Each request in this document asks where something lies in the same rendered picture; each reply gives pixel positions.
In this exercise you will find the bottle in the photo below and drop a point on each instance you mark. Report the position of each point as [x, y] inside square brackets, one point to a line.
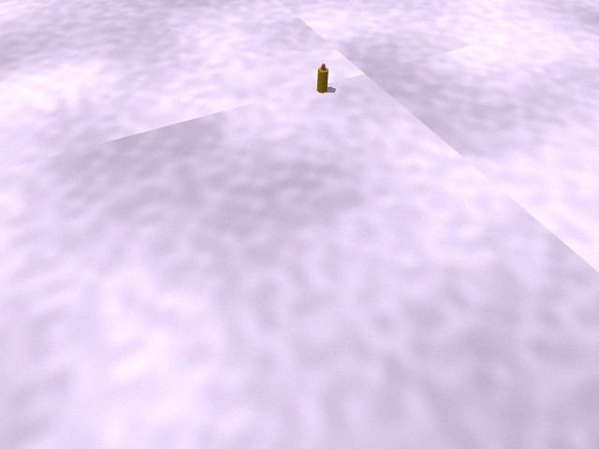
[322, 79]

